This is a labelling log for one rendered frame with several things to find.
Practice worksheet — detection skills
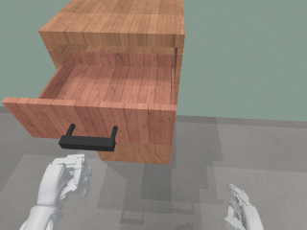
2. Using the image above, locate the right robot hand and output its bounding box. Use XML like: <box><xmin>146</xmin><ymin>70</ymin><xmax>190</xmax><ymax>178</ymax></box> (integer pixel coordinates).
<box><xmin>224</xmin><ymin>183</ymin><xmax>264</xmax><ymax>230</ymax></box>

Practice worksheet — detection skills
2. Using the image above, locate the handle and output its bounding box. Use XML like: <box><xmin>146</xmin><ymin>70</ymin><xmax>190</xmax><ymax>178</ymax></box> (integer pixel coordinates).
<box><xmin>59</xmin><ymin>124</ymin><xmax>118</xmax><ymax>152</ymax></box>

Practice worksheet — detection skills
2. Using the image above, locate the left robot hand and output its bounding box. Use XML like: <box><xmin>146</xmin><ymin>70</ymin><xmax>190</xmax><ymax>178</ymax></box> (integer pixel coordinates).
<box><xmin>36</xmin><ymin>154</ymin><xmax>93</xmax><ymax>210</ymax></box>

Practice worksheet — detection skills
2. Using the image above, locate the drawer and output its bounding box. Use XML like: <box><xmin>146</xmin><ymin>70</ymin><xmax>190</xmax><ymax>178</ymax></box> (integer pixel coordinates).
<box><xmin>1</xmin><ymin>51</ymin><xmax>177</xmax><ymax>146</ymax></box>

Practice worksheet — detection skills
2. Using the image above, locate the cabinet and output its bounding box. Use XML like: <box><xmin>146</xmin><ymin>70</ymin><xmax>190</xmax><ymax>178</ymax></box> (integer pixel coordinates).
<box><xmin>38</xmin><ymin>0</ymin><xmax>185</xmax><ymax>165</ymax></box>

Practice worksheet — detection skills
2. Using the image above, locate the left robot forearm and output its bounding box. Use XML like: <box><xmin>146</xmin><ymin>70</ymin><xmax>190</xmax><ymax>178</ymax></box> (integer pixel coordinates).
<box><xmin>19</xmin><ymin>204</ymin><xmax>63</xmax><ymax>230</ymax></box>

